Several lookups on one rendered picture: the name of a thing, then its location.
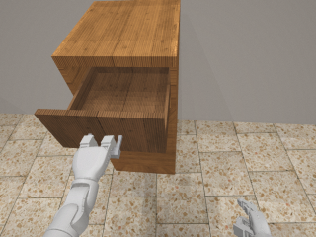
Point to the right robot hand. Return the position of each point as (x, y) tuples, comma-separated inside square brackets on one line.
[(256, 223)]

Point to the left robot hand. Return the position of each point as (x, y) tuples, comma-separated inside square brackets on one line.
[(91, 160)]

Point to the left robot forearm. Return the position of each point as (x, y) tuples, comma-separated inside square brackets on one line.
[(72, 218)]

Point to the handle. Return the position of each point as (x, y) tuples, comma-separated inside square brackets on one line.
[(115, 152)]

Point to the cabinet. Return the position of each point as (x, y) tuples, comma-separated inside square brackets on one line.
[(128, 33)]

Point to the drawer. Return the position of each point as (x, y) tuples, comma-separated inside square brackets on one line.
[(110, 101)]

